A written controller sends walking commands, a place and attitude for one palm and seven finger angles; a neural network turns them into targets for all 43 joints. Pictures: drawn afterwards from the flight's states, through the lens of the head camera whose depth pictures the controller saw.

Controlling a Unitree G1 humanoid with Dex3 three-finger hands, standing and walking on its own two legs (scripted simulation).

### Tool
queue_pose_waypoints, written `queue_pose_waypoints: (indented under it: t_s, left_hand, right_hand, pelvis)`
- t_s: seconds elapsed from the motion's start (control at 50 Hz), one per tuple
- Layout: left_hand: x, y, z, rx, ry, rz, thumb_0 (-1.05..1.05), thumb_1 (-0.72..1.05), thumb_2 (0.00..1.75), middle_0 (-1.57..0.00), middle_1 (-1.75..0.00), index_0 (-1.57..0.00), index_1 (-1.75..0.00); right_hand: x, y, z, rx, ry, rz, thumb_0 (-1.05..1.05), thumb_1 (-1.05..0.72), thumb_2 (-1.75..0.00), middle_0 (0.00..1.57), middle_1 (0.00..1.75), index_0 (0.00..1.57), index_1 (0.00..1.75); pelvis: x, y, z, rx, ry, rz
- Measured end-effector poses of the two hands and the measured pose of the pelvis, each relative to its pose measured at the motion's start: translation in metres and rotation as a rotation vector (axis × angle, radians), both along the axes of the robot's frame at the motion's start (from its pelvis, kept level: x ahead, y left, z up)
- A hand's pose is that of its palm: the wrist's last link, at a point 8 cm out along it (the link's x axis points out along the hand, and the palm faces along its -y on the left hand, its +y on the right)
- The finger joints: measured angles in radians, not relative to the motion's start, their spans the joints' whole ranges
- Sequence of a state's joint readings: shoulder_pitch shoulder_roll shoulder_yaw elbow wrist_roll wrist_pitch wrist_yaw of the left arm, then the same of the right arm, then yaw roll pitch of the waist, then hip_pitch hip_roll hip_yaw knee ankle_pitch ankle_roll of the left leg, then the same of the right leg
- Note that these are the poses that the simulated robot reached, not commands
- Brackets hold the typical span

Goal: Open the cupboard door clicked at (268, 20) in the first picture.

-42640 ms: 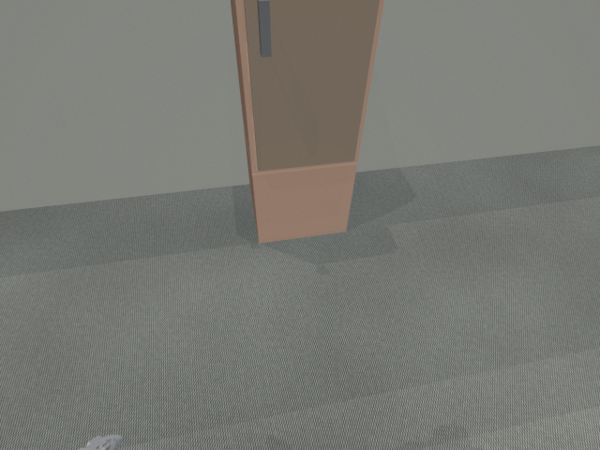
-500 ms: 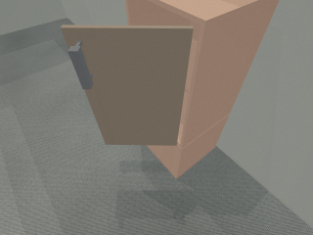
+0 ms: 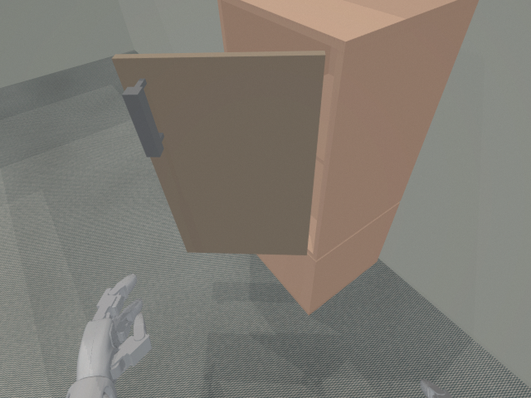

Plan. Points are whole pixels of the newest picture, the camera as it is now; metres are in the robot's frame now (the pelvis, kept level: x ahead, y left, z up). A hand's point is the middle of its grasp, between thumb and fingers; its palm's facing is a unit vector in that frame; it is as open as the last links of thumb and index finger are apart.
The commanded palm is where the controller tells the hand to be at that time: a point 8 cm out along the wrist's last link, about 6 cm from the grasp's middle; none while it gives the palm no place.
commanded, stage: raise the hand with hooked fingers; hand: left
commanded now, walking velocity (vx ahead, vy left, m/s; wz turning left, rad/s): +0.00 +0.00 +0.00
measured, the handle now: (148, 117) +0.56 +0.24 +0.15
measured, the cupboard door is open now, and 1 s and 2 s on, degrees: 50 50 50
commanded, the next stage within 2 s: move the hooked fingers beside the handle in 1.90 s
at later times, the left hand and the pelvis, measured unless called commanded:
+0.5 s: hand (128, 333) +0.21 +0.20 +0.04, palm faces -0.12 -0.99 -0.08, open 10.3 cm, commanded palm +0.17 +0.28 +0.04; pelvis -0.02 +0.01 -0.04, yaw +1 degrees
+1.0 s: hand (65, 278) +0.25 +0.27 +0.12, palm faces +0.04 -1.00 -0.08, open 13.2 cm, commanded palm +0.22 +0.32 +0.12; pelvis -0.01 +0.03 -0.01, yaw +0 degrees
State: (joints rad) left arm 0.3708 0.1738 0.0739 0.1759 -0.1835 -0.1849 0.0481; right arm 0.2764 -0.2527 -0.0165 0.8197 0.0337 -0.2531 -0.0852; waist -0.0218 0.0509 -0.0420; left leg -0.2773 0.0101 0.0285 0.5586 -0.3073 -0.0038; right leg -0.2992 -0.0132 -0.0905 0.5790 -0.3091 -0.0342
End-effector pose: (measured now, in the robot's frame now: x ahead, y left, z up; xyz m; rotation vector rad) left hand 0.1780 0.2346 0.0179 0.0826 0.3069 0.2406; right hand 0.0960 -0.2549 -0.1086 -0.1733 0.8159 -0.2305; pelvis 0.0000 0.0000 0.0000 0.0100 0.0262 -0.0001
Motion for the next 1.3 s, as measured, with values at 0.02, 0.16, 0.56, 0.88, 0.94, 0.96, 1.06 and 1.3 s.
queue_pose_waypoints:
  t_s: [0.02,0.16,0.56,0.88,0.94,0.96,1.06,1.3]
  left_hand:
    - [0.012,-0.002,0.012,-0.004,-0.099,-0.036,0.02,0.84,0.86,-0.20,-0.36,-0.20,-0.35]
    - [-0.002,-0.011,-0.014,-0.087,-0.269,-0.298,0.00,0.69,0.80,-0.21,-0.45,-0.21,-0.44]
    - [0.026,0.033,0.020,-0.061,-0.218,-0.365,0.01,0.21,0.61,-0.25,-0.74,-0.25,-0.74]
    - [0.033,0.072,0.062,-0.012,-0.295,-0.276,0.00,-0.16,0.45,-0.27,-0.98,-0.28,-0.98]
    - [0.040,0.079,0.078,0.002,-0.324,-0.264,0.00,-0.23,0.42,-0.28,-1.03,-0.28,-1.03]
    - [0.042,0.082,0.085,0.008,-0.345,-0.251,0.00,-0.26,0.41,-0.28,-1.04,-0.29,-1.04]
    - [0.050,0.097,0.116,0.020,-0.411,-0.198,-0.01,-0.37,0.36,-0.29,-1.12,-0.29,-1.11]
    - [0.066,0.104,0.142,0.021,-0.370,-0.198,-0.01,-0.49,0.31,-0.30,-1.19,-0.30,-1.19]
  right_hand:
    - [0.013,-0.003,0.006,-0.009,-0.060,0.010,0.02,-0.91,-0.90,0.20,0.30,0.20,0.30]
    - [0.083,-0.013,0.046,-0.080,-0.325,0.118,0.01,-0.90,-0.90,0.20,0.30,0.20,0.30]
    - [0.039,0.067,0.002,0.062,-0.157,0.132,0.02,-0.90,-0.90,0.21,0.30,0.21,0.30]
    - [0.040,0.039,0.031,-0.068,-0.191,0.127,0.02,-0.90,-0.90,0.20,0.30,0.21,0.30]
    - [0.052,0.043,0.042,-0.065,-0.244,0.130,0.02,-0.90,-0.90,0.20,0.30,0.21,0.30]
    - [0.055,0.045,0.046,-0.061,-0.260,0.135,0.02,-0.90,-0.90,0.20,0.30,0.21,0.30]
    - [0.070,0.056,0.053,-0.027,-0.302,0.171,0.02,-0.90,-0.90,0.20,0.30,0.21,0.30]
    - [0.072,0.055,0.048,0.002,-0.249,0.193,0.02,-0.90,-0.90,0.21,0.30,0.21,0.30]
  pelvis:
    - [-0.002,-0.001,-0.003,0.003,0.018,-0.004]
    - [-0.013,-0.007,-0.030,0.013,0.101,-0.023]
    - [-0.019,0.017,-0.031,-0.038,0.094,0.000]
    - [-0.014,0.030,-0.015,-0.040,0.028,0.005]
    - [-0.012,0.029,-0.011,-0.037,0.009,0.003]
    - [-0.011,0.029,-0.010,-0.036,0.003,0.002]
    - [-0.008,0.026,-0.005,-0.033,-0.022,0.006]
    - [-0.006,0.015,0.003,-0.025,-0.048,0.009]
